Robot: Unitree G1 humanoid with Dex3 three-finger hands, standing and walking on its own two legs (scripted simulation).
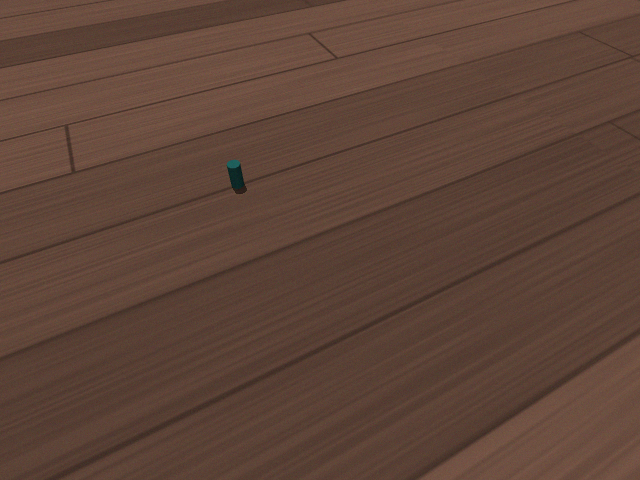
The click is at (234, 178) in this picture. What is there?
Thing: squat round
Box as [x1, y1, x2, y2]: [227, 160, 243, 188]
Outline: 231,160 227,163 231,184 233,187 239,188 243,185 240,165 237,160
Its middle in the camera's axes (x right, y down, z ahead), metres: -0.39 -0.29 +1.79
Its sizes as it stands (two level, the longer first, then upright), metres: 0.060 0.060 0.125
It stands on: the floor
